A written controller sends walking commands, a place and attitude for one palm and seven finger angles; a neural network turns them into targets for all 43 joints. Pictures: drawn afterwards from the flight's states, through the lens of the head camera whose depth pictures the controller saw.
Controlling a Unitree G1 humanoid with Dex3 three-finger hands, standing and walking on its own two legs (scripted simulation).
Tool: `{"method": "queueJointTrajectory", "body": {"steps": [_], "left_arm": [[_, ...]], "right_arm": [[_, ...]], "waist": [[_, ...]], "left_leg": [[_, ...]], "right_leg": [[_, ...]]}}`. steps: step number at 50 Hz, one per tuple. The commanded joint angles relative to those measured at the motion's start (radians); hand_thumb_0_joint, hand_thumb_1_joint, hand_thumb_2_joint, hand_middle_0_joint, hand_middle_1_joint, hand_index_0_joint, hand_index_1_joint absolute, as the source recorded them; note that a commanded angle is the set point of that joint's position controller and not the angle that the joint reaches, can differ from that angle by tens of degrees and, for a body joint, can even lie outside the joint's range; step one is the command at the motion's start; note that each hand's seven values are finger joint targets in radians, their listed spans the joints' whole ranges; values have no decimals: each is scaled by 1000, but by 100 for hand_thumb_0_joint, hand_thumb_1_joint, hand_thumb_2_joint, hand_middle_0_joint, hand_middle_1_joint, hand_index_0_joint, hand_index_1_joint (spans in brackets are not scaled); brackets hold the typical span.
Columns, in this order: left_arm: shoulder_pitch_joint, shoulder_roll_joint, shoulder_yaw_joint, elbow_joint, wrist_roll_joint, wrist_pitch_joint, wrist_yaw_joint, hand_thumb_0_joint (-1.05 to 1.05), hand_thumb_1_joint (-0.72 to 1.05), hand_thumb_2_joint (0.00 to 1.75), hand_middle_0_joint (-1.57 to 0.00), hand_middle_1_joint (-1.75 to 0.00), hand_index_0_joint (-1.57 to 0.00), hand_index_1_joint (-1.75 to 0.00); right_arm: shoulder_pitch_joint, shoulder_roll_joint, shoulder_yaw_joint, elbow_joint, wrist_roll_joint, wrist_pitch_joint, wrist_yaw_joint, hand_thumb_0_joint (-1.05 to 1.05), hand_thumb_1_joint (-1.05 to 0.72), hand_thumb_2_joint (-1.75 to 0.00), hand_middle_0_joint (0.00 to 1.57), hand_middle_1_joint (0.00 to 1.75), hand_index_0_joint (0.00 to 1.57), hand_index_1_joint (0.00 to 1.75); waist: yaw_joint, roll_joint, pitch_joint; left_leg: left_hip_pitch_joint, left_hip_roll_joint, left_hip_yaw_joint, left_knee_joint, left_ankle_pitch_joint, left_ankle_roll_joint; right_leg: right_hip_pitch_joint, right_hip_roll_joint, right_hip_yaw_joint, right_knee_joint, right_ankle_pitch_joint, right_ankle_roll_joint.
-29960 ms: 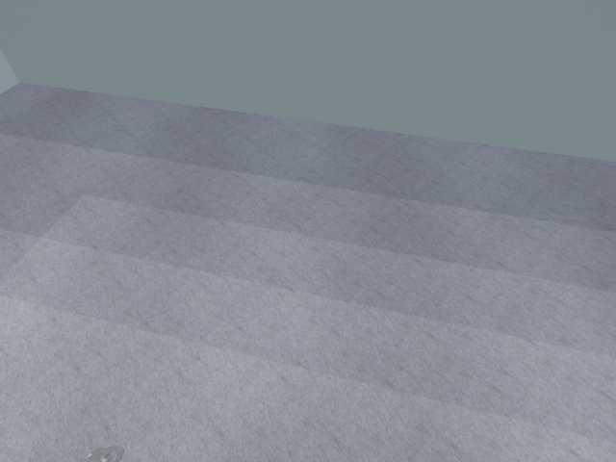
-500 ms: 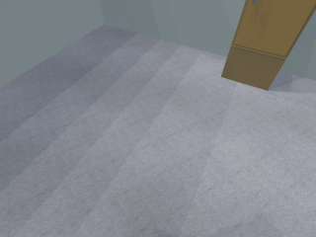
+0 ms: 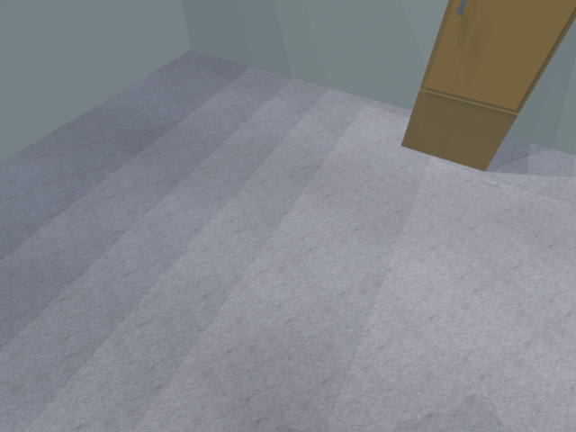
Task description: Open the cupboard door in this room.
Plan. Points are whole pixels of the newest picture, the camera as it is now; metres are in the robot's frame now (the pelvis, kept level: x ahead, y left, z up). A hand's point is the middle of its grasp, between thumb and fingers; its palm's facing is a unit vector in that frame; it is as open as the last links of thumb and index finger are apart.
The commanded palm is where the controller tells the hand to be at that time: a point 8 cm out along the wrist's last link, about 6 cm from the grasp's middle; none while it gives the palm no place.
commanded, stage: turn or walk to find it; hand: left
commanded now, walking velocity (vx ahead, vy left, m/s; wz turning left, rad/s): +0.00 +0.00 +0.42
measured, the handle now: out of the picture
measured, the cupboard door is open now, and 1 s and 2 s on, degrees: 0 0 0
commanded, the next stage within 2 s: stand and wait in 0.16 s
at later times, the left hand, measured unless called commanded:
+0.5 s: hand out of the picture +0.01 +0.22 -0.18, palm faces +0.06 -0.96 -0.28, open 7.4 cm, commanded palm none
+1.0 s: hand out of the picture +0.06 +0.26 -0.15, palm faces +0.02 -0.93 -0.36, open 7.4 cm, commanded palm none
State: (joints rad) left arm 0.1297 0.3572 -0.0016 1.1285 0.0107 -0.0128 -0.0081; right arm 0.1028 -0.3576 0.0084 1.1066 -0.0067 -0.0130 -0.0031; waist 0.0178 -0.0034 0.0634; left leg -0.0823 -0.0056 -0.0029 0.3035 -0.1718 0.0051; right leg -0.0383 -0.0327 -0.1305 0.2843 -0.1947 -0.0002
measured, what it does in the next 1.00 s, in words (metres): stands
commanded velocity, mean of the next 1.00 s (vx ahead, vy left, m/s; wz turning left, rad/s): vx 0.00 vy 0.00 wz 0.06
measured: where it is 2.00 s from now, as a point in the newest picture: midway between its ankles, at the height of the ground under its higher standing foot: outside the picture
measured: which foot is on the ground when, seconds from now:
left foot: down 0.00-1.00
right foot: down 0.00-1.00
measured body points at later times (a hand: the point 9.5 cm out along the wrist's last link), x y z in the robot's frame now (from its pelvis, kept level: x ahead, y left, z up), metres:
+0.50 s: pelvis -0.02 +0.00 -0.01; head +0.00 +0.00 +0.44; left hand +0.00 +0.27 -0.16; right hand +0.06 -0.25 -0.16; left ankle +0.00 +0.11 -0.75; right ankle -0.02 -0.11 -0.75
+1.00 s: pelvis -0.01 -0.01 +0.00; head +0.00 +0.00 +0.45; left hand +0.06 +0.31 -0.13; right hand +0.10 -0.31 -0.12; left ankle +0.00 +0.12 -0.75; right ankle -0.02 -0.11 -0.75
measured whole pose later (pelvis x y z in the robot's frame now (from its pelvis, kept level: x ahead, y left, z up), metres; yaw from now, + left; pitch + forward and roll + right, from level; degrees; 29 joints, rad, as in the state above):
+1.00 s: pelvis -0.01 -0.01 +0.00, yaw +2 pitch -3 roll +0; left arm 0.10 0.38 0.00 1.12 0.01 -0.01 -0.01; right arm 0.10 -0.38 0.01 1.09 -0.01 -0.01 0.00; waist 0.02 0.00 0.06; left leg -0.11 0.00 -0.03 0.33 -0.17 0.00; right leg -0.05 -0.03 -0.16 0.30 -0.20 -0.01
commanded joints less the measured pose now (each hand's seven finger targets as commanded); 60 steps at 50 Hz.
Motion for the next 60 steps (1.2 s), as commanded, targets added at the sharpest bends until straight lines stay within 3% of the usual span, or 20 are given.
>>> {"method": "queueJointTrajectory", "body": {"steps": [1,7,11,13,18,24,32,46,60], "left_arm": [[-40,204,49,-68,-3,-10,14,0,90,90,-20,-30,-20,-30],[20,101,39,-70,-5,24,30,0,90,90,-20,-30,-20,-30],[34,105,39,-80,-4,22,34,0,90,90,-20,-30,-20,-30],[22,115,43,-86,-4,16,34,0,90,90,-20,-30,-20,-30],[12,130,49,-81,-2,4,32,0,90,90,-20,-30,-20,-30],[-5,159,57,-66,0,-8,25,0,90,90,-20,-30,-20,-30],[-27,196,56,-57,2,-11,14,0,90,90,-20,-30,-20,-30],[-49,224,46,-59,-4,-13,5,0,90,90,-20,-30,-20,-30],[-43,206,50,-75,-5,-16,15,0,90,90,-20,-30,-20,-30]], "right_arm": [[-38,-210,-41,-64,1,-17,-11,0,-90,-90,20,30,20,30],[26,-96,-29,-76,-6,17,-5,0,-90,-90,20,30,20,30],[52,-76,-34,-79,-6,18,-5,0,-90,-90,20,30,20,30],[63,-86,-40,-77,-5,14,-6,0,-90,-90,20,30,20,30],[31,-131,-56,-68,0,-1,-10,0,-90,-90,20,30,20,30],[1,-152,-59,-62,0,-10,-11,0,-90,-90,20,30,20,30],[-31,-184,-49,-67,-3,-9,-7,0,-90,-90,20,30,20,30],[-47,-227,-30,-73,0,-19,-11,0,-90,-90,20,30,20,30],[-9,-208,-36,-59,3,-26,-19,0,-90,-90,20,30,20,30]], "waist": [[-3,18,-48],[3,30,-51],[1,-13,-87],[-6,-21,-100],[0,15,-78],[-3,7,-50],[-1,13,-27],[3,21,-63],[1,-3,-88]], "left_leg": [[-51,133,-114,-16,191,14],[-179,125,-139,65,208,3],[-195,104,-126,129,212,-4],[-176,103,-123,143,225,-4],[-165,123,-183,81,182,24],[-159,111,-164,38,71,19],[-132,110,-151,4,39,17],[-61,126,-136,-20,157,14],[-36,129,-119,-8,273,9]], "right_leg": [[11,-139,102,-22,119,-12],[8,-149,60,81,92,6],[5,-184,74,99,119,-19],[-1,-187,70,109,131,-28],[-18,-136,64,96,36,-11],[-23,-140,88,21,-42,-16],[-34,-144,109,-41,-86,-18],[17,-142,111,-46,82,-21],[62,-140,99,-21,208,-23]]}}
